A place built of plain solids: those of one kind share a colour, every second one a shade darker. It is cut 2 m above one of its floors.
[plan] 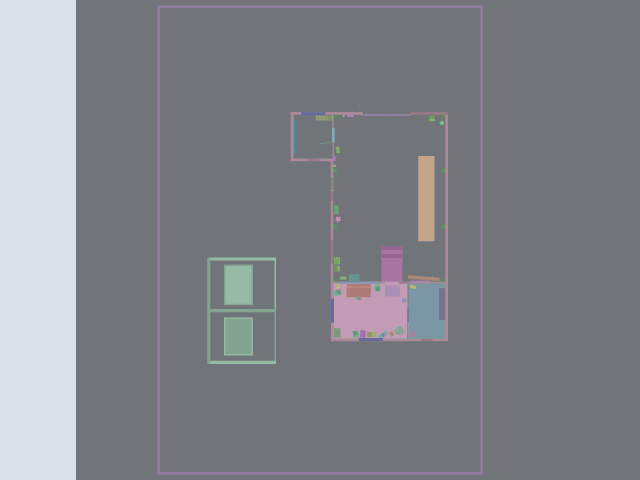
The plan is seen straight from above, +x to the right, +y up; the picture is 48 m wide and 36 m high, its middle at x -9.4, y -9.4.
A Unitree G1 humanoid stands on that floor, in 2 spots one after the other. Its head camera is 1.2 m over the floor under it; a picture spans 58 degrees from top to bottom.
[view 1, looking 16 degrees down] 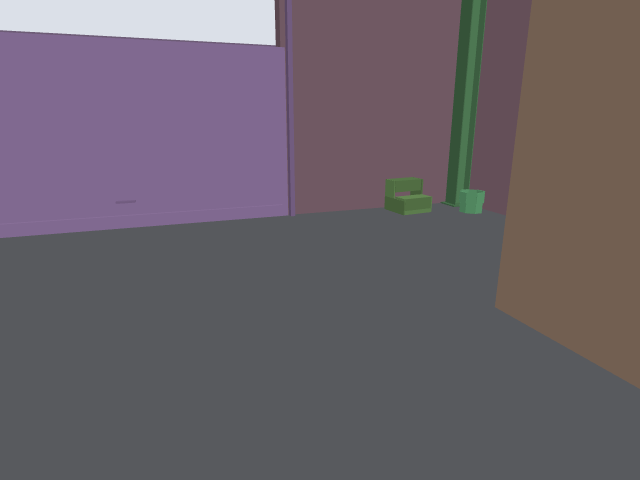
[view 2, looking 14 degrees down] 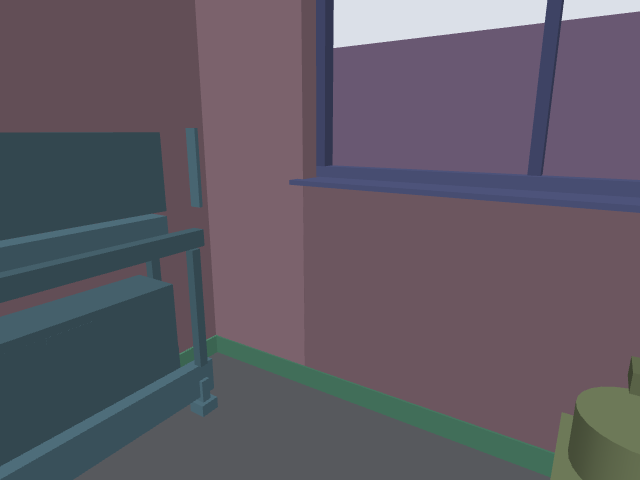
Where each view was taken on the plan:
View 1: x -4.00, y -5.15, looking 70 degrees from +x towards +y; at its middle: ground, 4.35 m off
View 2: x -9.70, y -1.55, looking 123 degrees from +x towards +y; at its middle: wall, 1.91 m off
